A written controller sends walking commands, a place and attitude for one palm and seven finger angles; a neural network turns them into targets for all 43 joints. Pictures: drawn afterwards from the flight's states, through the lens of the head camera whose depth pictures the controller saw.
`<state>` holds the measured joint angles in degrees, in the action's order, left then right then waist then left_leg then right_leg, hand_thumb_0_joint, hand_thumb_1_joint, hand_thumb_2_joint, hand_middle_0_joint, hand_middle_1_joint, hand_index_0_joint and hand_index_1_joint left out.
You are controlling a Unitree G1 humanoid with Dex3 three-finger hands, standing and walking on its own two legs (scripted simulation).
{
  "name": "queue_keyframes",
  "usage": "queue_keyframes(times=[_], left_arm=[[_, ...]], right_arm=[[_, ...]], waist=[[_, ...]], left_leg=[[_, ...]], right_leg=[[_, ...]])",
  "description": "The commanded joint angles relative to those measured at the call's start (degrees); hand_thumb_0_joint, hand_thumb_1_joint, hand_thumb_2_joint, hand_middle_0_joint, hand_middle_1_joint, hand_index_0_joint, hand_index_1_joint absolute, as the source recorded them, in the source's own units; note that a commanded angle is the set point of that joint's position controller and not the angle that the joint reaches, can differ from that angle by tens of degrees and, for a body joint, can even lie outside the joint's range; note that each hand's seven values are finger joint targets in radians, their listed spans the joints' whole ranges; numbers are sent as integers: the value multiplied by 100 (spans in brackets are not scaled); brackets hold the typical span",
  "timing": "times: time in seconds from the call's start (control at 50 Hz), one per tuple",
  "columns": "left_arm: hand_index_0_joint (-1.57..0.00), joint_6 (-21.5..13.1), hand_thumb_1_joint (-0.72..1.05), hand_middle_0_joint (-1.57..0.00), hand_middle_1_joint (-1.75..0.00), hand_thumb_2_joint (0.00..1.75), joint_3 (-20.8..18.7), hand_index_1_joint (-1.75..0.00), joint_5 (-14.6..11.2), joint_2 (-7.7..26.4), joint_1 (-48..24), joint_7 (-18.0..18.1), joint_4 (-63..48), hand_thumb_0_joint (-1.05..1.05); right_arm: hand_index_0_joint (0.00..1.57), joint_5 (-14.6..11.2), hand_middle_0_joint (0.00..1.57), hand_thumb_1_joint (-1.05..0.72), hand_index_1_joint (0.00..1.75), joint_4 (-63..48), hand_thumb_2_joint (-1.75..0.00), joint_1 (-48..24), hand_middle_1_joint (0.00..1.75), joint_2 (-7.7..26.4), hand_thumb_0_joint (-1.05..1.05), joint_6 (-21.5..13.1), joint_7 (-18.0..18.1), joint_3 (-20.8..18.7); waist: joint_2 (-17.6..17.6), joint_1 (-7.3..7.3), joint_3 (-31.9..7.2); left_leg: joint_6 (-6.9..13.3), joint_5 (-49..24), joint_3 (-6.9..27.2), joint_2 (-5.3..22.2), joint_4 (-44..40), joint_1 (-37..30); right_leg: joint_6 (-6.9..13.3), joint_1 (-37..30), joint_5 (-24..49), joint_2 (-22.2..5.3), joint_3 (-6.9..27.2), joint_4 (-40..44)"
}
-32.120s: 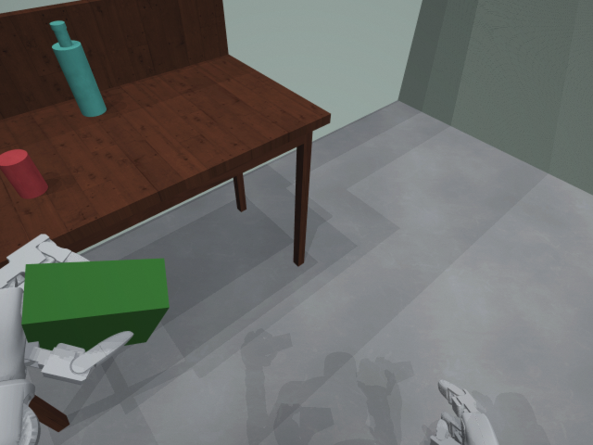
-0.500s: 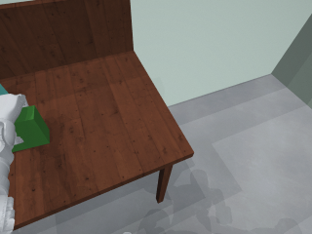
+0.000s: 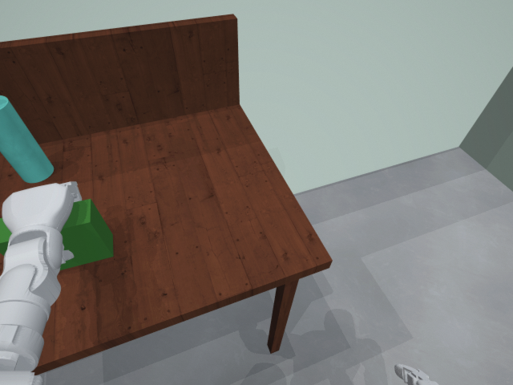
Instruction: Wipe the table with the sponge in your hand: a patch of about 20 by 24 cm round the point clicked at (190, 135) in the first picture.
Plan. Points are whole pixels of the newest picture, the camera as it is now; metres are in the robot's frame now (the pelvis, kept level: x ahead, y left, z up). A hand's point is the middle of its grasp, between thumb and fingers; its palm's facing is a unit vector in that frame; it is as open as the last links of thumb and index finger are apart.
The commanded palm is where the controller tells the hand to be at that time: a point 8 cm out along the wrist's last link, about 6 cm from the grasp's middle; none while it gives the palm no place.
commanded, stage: wipe back along the first lane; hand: left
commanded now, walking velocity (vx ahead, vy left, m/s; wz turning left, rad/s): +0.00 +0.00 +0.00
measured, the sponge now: (64, 244) +0.33 +0.37 +0.00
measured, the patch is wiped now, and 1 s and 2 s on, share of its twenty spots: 0.80 1.00 1.00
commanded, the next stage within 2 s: lift the sponge slowly off the table in 0.88 s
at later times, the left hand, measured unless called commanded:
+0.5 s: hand (58, 254) +0.29 +0.33 +0.04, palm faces -0.04 -0.01 -1.00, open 9.5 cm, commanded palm +0.25 +0.32 +0.08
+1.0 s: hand (63, 279) +0.25 +0.31 +0.04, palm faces -0.05 -0.03 -1.00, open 9.5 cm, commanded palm +0.22 +0.30 +0.08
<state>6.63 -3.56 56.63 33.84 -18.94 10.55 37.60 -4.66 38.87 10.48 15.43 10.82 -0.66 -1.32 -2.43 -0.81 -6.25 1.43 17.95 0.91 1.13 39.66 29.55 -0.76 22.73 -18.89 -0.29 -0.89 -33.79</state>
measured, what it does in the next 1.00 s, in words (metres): stands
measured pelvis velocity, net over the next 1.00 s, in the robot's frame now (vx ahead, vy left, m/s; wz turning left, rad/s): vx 0.02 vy -0.02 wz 0.00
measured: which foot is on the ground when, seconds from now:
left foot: down 0.00-1.00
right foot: down 0.00-1.00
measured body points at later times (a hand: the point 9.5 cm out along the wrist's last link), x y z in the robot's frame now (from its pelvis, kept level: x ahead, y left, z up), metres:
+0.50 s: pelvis +0.01 +0.00 +0.01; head +0.02 -0.02 +0.45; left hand +0.28 +0.33 +0.10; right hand +0.18 -0.24 -0.10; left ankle +0.02 +0.10 -0.72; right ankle -0.02 -0.15 -0.72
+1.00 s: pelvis +0.02 -0.02 +0.01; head +0.03 -0.04 +0.46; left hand +0.25 +0.30 +0.10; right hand +0.22 -0.26 -0.09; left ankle +0.02 +0.10 -0.72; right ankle -0.02 -0.15 -0.72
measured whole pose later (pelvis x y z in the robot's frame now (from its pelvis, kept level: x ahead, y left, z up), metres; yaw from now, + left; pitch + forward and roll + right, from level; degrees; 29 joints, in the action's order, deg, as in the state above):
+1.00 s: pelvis +0.02 -0.02 +0.01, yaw +0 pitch +3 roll -1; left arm 11.4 -2.6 53.0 29.5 9.8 10.4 7.8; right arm -3.8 37.9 5.4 15.5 7.6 0.2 -1.2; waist -4.4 -3.8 -4.4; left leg -0.2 18.2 0.8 1.6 34.8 20.0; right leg -0.4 14.3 -19.8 0.1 -0.7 -30.7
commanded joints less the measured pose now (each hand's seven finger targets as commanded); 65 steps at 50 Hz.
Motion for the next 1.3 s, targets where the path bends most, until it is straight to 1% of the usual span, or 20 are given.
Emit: queue_keyframes(times=[0.0,0.06,0.12,0.16,0.2,0.26,0.32,0.46,0.52,0.58,0.66,0.78,0.86,0.9,0.94,1.02,1.06,1.08,1.26,1.28], left_arm=[[-120,75,10,-120,-160,130,-174,-160,35,1157,-610,-142,-510,0],[-120,94,10,-120,-160,130,-298,-160,-64,1155,-272,-176,-814,0],[-120,147,10,-120,-160,130,-25,-160,-113,795,22,-180,-1151,0],[-120,187,10,-120,-160,130,-188,-160,-183,857,277,-176,-1276,0],[-120,269,10,-120,-160,130,53,-160,-225,589,321,-165,-1456,0],[-120,327,10,-120,-160,130,-215,-160,-275,777,593,-150,-1653,0],[-120,378,10,-120,-160,130,69,-160,-305,422,939,-148,-1912,0],[-120,498,10,-120,-160,130,-190,-160,-446,527,1373,-105,-2425,0],[-120,600,10,-120,-160,130,66,-160,-409,337,1237,-116,-2472,0],[-120,612,10,-120,-160,130,64,-160,-440,275,1597,-126,-2569,0],[-120,632,10,-120,-160,130,-172,-160,-474,511,1711,-182,-2699,0],[-120,567,10,-120,-160,130,67,-160,-529,179,2241,-239,-3011,0],[-120,521,10,-120,-160,130,-282,-160,-555,443,2610,-215,-3174,0],[-120,495,10,-120,-160,130,-92,-160,-564,183,2867,-189,-3296,0],[-120,475,10,-120,-160,130,-277,-160,-597,341,3006,-142,-3410,0],[-120,518,10,-120,-160,130,-435,-160,-561,556,2577,-65,-3561,0],[-120,506,10,-120,-160,130,-769,-160,-549,899,2594,-27,-3753,0],[-120,517,10,-120,-160,130,-544,-160,-522,679,2619,-23,-3800,0],[-120,546,10,-120,-160,130,-781,-160,-487,1091,2023,-103,-4031,0],[-120,522,10,-120,-160,130,-583,-160,-473,927,1890,-115,-4072,0]], right_arm=[[20,35,20,-90,30,-719,-90,-344,30,901,0,-188,104,-274],[20,27,20,-90,30,-821,-90,-525,30,886,0,-215,112,-255],[20,33,20,-90,30,-872,-90,-555,30,840,0,-238,85,-257],[20,25,20,-90,30,-906,-90,-687,30,848,0,-244,89,-242],[20,29,20,-90,30,-900,-90,-674,30,821,0,-265,81,-251],[20,40,20,-90,30,-927,-90,-805,30,850,0,-304,107,-246],[20,36,20,-90,30,-927,-90,-827,30,806,0,-335,74,-254],[20,52,20,-90,30,-958,-90,-1084,30,802,0,-401,113,-228],[20,50,20,-90,30,-914,-90,-1078,30,783,0,-402,145,-216],[20,59,20,-90,30,-930,-90,-1126,30,744,0,-439,152,-200],[20,64,20,-90,30,-931,-90,-1228,30,770,0,-448,175,-187],[20,80,20,-90,30,-992,-90,-1248,30,700,0,-514,146,-175],[20,103,20,-90,30,-996,-90,-1320,30,728,0,-541,146,-195],[20,105,20,-90,30,-1024,-90,-1286,30,685,0,-575,128,-213],[20,118,20,-90,30,-1004,-90,-1282,30,705,0,-588,137,-230],[20,136,20,-90,30,-949,-90,-1324,30,731,0,-576,189,-227],[20,145,20,-90,30,-942,-90,-1444,30,743,0,-574,219,-231],[20,153,20,-90,30,-950,-90,-1386,30,687,0,-584,218,-225],[20,147,20,-90,30,-919,-90,-1567,30,696,0,-610,317,-181],[20,161,20,-90,30,-912,-90,-1520,30,673,0,-624,330,-187]], waist=[[8,-42,-847],[-161,-160,-903],[-156,-104,-931],[-118,-184,-856],[-35,-108,-796],[-15,-213,-835],[67,-169,-768],[226,-260,-655],[164,-185,-436],[150,-262,-594],[167,-309,-590],[126,-316,-580],[250,-389,-545],[315,-371,-526],[343,-389,-553],[301,-347,-395],[78,-460,-509],[48,-421,-598],[-137,-434,-456],[-130,-380,-518]], left_leg=[[144,-1280,133,-159,-662,-1096],[132,-1392,149,-145,-726,-1142],[118,-1545,131,-142,-686,-1263],[114,-1527,167,-125,-753,-1225],[119,-1477,156,-130,-744,-1283],[120,-1591,166,-128,-781,-1266],[106,-1697,165,-125,-756,-1346],[126,-1564,155,-136,-862,-1321],[116,-1378,127,-160,-907,-1350],[125,-1530,130,-176,-899,-1450],[126,-1538,108,-196,-919,-1444],[141,-1747,67,-220,-862,-1541],[131,-1828,37,-231,-827,-1491],[140,-1896,-5,-244,-772,-1497],[135,-1943,-40,-252,-741,-1492],[139,-1766,-54,-250,-779,-1473],[140,-1860,-15,-273,-794,-1561],[155,-1937,-46,-280,-775,-1615],[162,-1669,45,-284,-943,-1761],[177,-1633,-1,-285,-929,-1806]], right_leg=[[495,-133,1169,395,-223,426],[520,-296,1257,388,-175,474],[490,-314,1399,391,-229,449],[508,-383,1357,399,-193,496],[481,-341,1332,403,-247,485],[499,-512,1483,396,-175,516],[469,-503,1574,388,-235,486],[462,-715,1615,385,-160,570],[439,-577,1398,370,-226,598],[450,-767,1541,370,-202,579],[458,-897,1689,367,-108,642],[440,-1002,2014,346,-132,606],[439,-1116,2364,333,-2,601],[408,-1090,2487,315,-64,567],[395,-1158,2748,283,1,552],[387,-1070,2538,278,4,583],[427,-1180,2573,280,122,597],[405,-1237,2624,259,4,547],[439,-1169,1959,317,71,736],[409,-1162,1921,297,-6,717]])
